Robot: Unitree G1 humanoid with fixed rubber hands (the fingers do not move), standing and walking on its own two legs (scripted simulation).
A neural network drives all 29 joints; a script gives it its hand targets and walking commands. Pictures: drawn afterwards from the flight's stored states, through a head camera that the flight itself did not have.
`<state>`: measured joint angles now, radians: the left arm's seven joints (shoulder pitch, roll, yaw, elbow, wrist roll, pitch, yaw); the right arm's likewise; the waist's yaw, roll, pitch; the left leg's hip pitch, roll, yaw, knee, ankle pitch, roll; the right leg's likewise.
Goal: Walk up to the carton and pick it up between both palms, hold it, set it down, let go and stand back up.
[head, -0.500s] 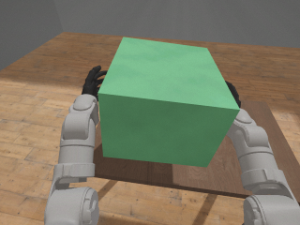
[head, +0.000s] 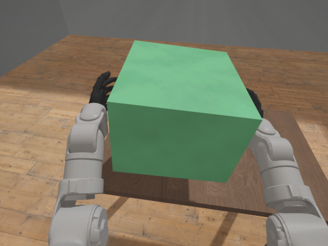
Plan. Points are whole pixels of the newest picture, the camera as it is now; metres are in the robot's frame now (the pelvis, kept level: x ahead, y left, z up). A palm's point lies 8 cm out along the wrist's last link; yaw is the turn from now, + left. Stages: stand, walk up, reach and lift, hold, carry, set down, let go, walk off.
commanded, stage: hold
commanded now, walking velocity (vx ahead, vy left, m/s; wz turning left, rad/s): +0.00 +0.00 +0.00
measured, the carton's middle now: (176, 104) +0.44 +0.01 +0.16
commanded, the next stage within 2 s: none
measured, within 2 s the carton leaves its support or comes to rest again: neither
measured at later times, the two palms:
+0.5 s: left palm (99, 105) +0.38 +0.19 +0.21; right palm (252, 121) +0.38 -0.17 +0.16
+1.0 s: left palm (99, 105) +0.38 +0.19 +0.21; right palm (252, 120) +0.38 -0.17 +0.16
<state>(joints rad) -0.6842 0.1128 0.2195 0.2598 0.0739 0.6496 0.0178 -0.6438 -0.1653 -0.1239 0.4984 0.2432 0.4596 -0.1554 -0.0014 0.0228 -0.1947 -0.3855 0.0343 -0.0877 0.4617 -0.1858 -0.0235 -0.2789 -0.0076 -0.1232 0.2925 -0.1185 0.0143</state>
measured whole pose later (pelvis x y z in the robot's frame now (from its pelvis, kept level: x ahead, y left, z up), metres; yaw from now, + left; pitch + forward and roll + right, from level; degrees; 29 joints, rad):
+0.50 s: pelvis +0.00 +0.00 +0.00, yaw +0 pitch +6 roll -3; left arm -0.68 0.11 0.22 0.26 0.07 0.65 0.02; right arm -0.64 -0.17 -0.12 0.50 0.24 0.46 -0.16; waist 0.00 0.02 -0.19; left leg -0.39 0.03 -0.09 0.46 -0.19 -0.02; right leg -0.28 -0.01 -0.12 0.29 -0.12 0.01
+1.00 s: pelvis +0.00 +0.00 +0.00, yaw +0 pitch +6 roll -3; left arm -0.68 0.11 0.22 0.26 0.07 0.65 0.02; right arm -0.64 -0.17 -0.12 0.50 0.24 0.46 -0.16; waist 0.00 0.02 -0.19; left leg -0.39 0.03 -0.09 0.46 -0.19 -0.02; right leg -0.28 -0.01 -0.12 0.29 -0.12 0.01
